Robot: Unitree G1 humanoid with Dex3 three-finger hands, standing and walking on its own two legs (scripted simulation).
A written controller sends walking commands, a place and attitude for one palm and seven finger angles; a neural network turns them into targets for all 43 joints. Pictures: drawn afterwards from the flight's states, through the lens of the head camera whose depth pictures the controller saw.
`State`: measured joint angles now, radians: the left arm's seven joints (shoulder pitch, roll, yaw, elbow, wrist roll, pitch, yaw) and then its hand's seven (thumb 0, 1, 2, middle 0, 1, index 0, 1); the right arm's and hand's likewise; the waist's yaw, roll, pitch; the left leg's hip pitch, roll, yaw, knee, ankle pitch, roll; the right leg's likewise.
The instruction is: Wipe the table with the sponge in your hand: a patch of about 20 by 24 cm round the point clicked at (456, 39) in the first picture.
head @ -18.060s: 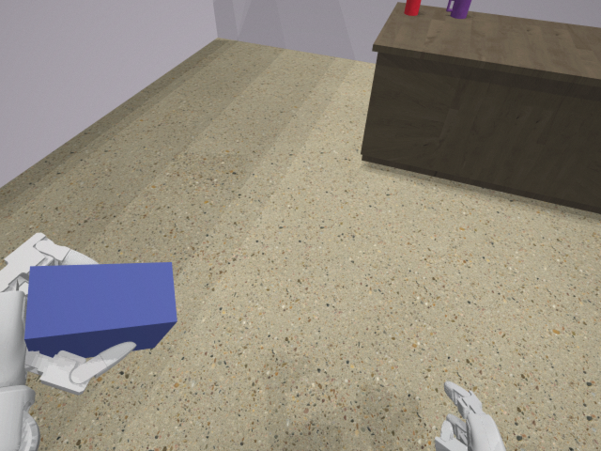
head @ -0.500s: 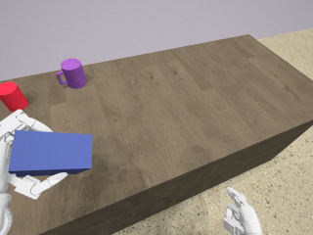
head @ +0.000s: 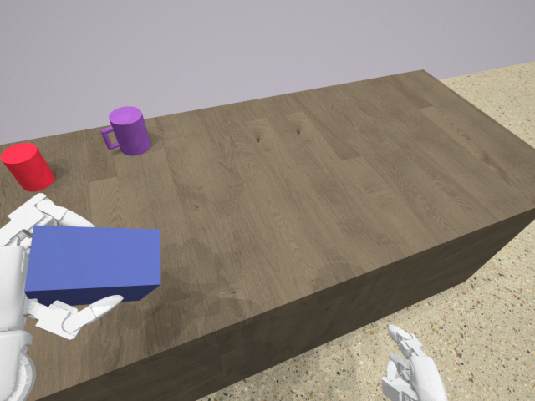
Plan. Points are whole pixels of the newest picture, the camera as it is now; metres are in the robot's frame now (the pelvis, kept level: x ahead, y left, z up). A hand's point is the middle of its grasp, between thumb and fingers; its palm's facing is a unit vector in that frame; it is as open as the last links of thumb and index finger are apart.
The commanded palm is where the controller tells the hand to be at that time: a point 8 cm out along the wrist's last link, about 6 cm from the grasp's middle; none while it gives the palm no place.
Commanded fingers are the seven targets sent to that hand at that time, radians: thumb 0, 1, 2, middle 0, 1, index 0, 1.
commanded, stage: come to a stop and stand still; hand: left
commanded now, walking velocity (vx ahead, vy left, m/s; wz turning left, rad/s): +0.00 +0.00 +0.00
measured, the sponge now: (114, 269) +0.23 +0.21 +0.13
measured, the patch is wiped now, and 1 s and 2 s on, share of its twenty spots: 0.00 0.00 0.00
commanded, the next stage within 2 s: look again from close up in 0.18 s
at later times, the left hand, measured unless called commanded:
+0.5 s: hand (82, 262) +0.22 +0.23 +0.15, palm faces +0.35 -0.85 -0.39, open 10.4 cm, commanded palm +0.17 +0.27 +0.17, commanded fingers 0.00 0.10 1.30 -1.20 -1.60 -1.20 -1.60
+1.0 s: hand (99, 254) +0.23 +0.22 +0.15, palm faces +0.23 -0.87 -0.43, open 10.4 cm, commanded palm +0.17 +0.28 +0.17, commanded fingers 0.00 0.10 1.30 -1.20 -1.60 -1.20 -1.60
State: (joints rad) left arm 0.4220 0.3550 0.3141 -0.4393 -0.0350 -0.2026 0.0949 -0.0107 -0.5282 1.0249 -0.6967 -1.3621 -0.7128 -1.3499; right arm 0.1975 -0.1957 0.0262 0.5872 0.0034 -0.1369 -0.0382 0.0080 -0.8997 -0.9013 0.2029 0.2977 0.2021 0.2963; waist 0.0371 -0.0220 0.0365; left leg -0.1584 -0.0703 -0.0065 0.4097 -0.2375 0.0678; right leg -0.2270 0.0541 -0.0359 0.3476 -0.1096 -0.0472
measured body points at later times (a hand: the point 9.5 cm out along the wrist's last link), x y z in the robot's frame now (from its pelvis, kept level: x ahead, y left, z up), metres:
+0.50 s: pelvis +0.01 -0.01 +0.00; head +0.02 +0.00 +0.45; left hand +0.19 +0.28 +0.18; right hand +0.18 -0.24 -0.07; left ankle -0.01 +0.07 -0.74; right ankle +0.05 -0.09 -0.74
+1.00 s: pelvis +0.00 +0.01 +0.00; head +0.03 +0.00 +0.45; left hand +0.22 +0.27 +0.17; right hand +0.16 -0.22 -0.10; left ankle -0.01 +0.07 -0.74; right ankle +0.05 -0.09 -0.74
